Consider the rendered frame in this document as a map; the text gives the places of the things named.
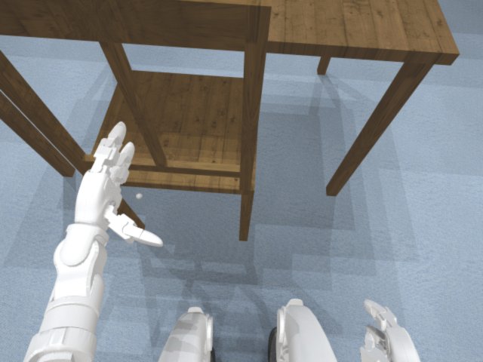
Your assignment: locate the left robot forearm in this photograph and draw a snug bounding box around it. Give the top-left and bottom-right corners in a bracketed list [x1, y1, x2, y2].
[23, 222, 109, 362]

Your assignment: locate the table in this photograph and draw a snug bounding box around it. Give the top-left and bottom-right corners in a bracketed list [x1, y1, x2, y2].
[0, 0, 460, 196]

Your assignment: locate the chair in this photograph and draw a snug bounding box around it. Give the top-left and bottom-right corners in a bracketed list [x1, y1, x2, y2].
[0, 0, 272, 241]

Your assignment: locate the left robot thigh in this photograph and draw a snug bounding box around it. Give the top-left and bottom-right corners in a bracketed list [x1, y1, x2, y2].
[158, 312, 213, 362]

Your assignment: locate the robot left hand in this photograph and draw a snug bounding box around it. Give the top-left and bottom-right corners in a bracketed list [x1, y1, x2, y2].
[75, 121, 163, 247]

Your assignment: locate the right robot shin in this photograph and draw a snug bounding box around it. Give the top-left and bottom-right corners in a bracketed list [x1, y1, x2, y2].
[276, 299, 303, 362]

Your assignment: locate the robot right hand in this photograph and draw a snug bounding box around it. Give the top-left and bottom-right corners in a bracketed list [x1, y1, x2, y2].
[360, 299, 420, 362]

